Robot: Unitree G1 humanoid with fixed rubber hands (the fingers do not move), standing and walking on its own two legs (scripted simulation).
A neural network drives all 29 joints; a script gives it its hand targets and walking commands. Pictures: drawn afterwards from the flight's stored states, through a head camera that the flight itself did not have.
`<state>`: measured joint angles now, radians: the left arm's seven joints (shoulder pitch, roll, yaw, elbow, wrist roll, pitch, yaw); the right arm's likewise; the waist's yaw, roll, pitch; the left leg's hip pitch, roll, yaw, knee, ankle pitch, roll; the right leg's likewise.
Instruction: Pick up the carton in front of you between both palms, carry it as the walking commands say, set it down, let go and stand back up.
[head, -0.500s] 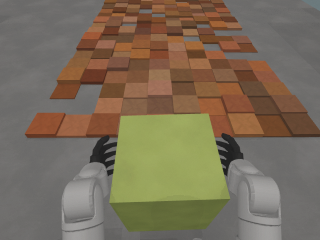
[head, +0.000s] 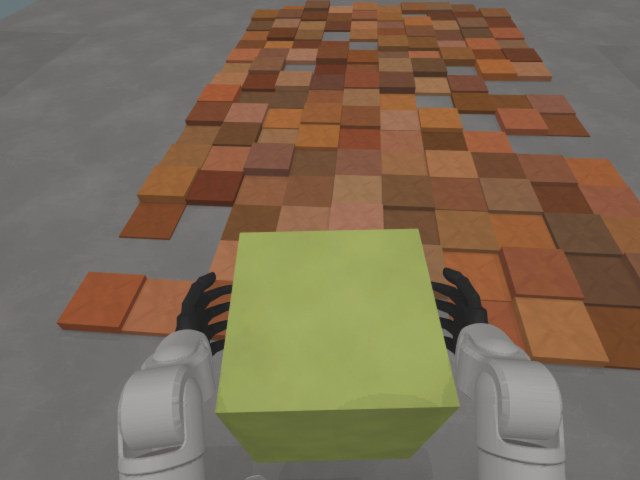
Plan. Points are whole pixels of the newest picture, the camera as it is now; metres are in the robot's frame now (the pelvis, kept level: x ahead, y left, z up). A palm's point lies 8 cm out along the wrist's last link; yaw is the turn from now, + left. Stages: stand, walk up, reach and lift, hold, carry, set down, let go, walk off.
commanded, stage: carry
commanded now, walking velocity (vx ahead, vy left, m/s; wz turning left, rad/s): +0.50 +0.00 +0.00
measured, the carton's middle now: (331, 354) +0.28 +0.00 +0.02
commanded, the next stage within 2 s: none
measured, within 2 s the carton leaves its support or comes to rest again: neither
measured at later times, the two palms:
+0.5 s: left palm (228, 101) +0.70 +0.16 +0.15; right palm (401, 97) +0.68 -0.14 +0.16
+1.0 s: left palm (254, 36) +1.06 +0.16 +0.14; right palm (377, 33) +1.07 -0.14 +0.13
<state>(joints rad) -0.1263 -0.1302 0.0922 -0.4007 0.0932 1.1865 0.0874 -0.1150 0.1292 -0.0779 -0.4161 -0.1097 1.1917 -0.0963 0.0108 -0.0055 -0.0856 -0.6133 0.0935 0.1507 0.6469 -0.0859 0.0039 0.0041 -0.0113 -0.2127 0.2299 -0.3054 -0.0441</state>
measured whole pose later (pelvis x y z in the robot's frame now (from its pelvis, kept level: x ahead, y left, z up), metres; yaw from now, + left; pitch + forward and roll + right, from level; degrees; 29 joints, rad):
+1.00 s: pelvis +0.67 +0.00 -0.01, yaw -2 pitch +6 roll +2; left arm -0.79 -0.06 0.31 -0.18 0.05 1.27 0.15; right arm -0.80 0.06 -0.30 -0.18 -0.09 1.29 -0.14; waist 0.06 -0.01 0.11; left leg -0.76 0.00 0.11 0.82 -0.24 0.08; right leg -0.15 0.00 -0.11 0.47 -0.42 -0.07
